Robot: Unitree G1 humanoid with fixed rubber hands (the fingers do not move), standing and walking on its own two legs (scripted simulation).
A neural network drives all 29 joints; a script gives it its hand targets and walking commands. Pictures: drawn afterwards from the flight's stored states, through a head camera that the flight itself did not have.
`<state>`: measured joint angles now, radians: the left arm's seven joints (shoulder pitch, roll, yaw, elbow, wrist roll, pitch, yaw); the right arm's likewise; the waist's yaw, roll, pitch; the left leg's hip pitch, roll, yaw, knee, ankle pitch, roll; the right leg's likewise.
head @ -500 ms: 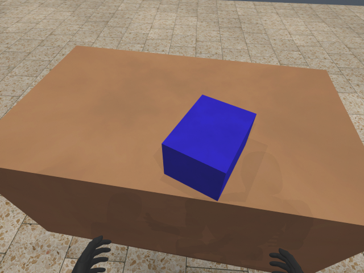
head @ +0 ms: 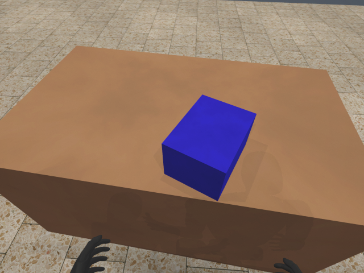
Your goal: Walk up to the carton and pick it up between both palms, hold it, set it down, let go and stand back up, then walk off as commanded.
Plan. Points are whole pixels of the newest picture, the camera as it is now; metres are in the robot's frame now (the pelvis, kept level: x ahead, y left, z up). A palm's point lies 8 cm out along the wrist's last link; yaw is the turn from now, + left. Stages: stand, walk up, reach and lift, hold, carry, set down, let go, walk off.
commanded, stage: stand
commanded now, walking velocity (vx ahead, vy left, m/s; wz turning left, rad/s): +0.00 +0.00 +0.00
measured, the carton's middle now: (209, 144) +0.48 -0.06 -0.04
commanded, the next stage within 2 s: none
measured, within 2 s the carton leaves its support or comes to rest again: neither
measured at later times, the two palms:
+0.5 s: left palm out of the picture +0.15 +0.24 -0.08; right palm out of the picture +0.11 -0.25 -0.11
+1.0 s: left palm out of the picture +0.14 +0.24 -0.08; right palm out of the picture +0.10 -0.26 -0.11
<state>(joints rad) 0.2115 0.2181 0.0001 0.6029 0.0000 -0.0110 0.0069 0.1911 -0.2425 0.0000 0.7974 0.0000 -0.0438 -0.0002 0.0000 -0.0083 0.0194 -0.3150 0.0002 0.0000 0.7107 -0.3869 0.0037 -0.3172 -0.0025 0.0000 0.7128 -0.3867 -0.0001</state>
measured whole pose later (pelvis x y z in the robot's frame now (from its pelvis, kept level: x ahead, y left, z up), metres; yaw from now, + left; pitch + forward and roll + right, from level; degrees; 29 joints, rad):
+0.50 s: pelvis +0.00 +0.00 +0.00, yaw +0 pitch -1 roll +0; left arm 0.21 0.23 0.00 0.60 0.00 -0.02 0.01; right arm 0.19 -0.25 0.00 0.84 0.00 -0.05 0.00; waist 0.00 -0.01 0.02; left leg -0.31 0.00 0.00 0.71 -0.39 0.00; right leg -0.32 0.00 0.00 0.71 -0.39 0.00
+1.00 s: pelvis +0.00 +0.00 +0.00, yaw +0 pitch -1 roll +0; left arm 0.21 0.23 0.00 0.61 0.00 -0.02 0.01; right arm 0.19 -0.25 0.00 0.87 0.00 -0.05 0.00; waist 0.00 -0.01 0.02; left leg -0.31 0.00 0.00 0.71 -0.38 0.00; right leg -0.32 0.00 0.00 0.71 -0.38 0.00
